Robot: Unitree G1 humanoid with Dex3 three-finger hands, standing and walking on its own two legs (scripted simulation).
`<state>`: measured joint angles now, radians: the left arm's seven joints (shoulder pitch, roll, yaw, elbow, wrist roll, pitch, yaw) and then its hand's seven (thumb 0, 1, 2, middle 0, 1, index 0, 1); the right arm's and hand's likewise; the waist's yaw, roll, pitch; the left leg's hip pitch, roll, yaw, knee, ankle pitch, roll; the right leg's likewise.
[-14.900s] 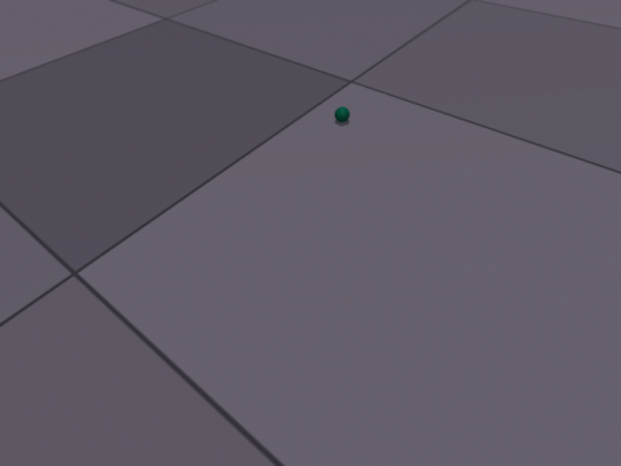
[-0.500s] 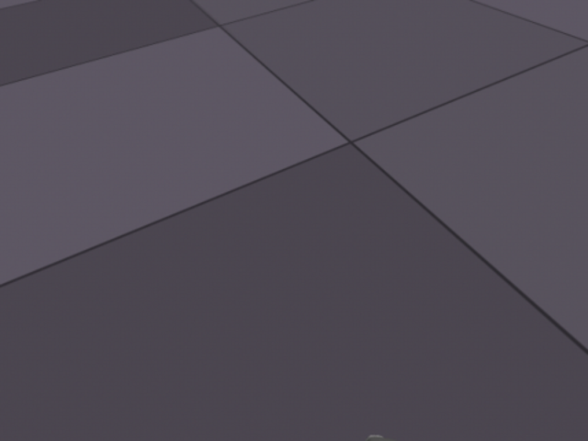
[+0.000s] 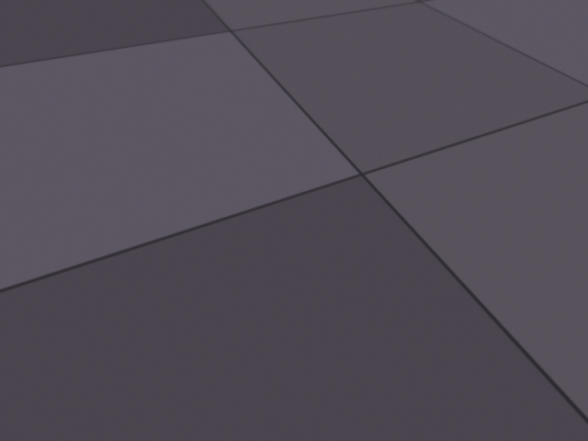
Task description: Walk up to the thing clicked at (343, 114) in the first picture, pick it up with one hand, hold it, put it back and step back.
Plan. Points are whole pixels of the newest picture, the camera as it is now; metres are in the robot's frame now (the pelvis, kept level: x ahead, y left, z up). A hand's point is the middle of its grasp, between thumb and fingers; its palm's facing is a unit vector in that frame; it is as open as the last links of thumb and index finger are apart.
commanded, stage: walk up
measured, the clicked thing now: out of the picture -0.74 -0.95 -0.71
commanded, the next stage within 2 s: none
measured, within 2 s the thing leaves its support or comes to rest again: neither
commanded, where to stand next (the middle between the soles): +0.36 +0.00 m, yaw -2 degrees
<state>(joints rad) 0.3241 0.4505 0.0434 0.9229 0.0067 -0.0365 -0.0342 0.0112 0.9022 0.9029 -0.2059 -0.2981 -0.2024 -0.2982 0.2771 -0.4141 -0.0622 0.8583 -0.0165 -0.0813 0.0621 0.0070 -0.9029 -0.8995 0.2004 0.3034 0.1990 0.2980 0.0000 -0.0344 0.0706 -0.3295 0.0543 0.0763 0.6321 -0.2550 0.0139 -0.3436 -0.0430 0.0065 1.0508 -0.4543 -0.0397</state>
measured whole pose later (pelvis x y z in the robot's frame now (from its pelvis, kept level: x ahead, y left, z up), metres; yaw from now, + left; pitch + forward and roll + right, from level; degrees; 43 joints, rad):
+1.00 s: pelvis +0.36 +0.09 +0.01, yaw -45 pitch -2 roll -3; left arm 0.22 0.46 0.08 0.77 0.02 0.05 0.00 0.01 0.91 0.90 -0.20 -0.30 -0.20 -0.30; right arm 0.08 -0.34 -0.03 0.75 0.00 0.04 0.04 0.01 -0.90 -0.90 0.20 0.30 0.20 0.30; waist 0.01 -0.03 0.20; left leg -0.35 0.10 0.14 0.59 -0.20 0.04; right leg -0.47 0.04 0.08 1.19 -0.38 0.04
